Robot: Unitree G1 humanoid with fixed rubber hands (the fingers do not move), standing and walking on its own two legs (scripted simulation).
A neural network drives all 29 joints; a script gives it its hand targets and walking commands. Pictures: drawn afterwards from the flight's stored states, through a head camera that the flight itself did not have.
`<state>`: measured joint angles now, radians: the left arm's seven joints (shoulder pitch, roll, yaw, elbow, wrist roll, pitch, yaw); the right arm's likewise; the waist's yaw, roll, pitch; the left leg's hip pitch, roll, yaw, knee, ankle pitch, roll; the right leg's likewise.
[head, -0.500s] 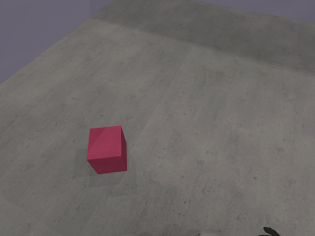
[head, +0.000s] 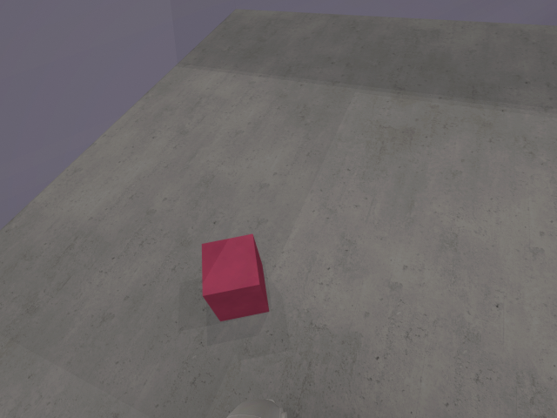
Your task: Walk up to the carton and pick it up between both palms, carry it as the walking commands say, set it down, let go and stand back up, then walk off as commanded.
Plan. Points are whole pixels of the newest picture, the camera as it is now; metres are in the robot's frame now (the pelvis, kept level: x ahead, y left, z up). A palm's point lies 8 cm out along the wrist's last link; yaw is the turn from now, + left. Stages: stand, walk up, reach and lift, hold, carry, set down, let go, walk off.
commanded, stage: walk off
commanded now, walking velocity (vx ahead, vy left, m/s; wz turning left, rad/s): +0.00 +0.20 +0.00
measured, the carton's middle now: (236, 278) +0.65 +0.26 -0.66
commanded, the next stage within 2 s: stand in 0.32 s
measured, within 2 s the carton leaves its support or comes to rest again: neither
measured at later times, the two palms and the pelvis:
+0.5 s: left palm out of the picture +0.03 +0.43 -0.14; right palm out of the picture +0.05 -0.11 -0.12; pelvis -0.02 +0.15 +0.00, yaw +0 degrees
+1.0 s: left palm out of the picture +0.00 +0.40 -0.14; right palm out of the picture -0.01 -0.07 -0.14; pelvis -0.02 +0.17 +0.00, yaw +1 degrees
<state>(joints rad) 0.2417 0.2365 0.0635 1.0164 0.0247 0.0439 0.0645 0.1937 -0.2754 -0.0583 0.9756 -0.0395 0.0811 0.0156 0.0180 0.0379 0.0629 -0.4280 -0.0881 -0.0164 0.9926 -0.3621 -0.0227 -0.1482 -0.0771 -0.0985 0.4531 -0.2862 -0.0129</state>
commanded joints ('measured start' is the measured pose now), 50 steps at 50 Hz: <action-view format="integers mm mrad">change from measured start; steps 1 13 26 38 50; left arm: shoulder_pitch -57 -10 -59 -44 27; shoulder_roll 169 257 79 56 26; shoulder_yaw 37 77 12 -23 -36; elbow -59 -50 -83 3 80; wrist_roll -5 12 -2 -13 -13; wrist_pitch -24 -12 19 -48 -50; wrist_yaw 0 -14 -37 -38 -27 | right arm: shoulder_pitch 39 121 36 67 105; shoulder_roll -95 -92 -82 -39 2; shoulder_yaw -37 -43 13 20 36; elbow -32 -44 -51 48 123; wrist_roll -8 -2 16 28 28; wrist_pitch -9 -12 -66 -79 -90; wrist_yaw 15 13 -57 -41 -50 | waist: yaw -22 -30 -21 -25 -27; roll -179 -217 107 -120 -27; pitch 2 -75 -47 -5 3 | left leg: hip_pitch -82 372 299 367 318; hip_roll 62 108 360 202 200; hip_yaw -84 121 -145 -52 -62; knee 173 -654 -731 -720 -742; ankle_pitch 44 176 383 295 272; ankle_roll -63 -37 193 65 72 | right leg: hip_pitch -5 -108 -207 -27 15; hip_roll -252 -222 12 -70 -48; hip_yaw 157 97 75 162 140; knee -160 54 360 -208 -193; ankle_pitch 407 369 -210 112 129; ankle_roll -123 -25 30 -1 -14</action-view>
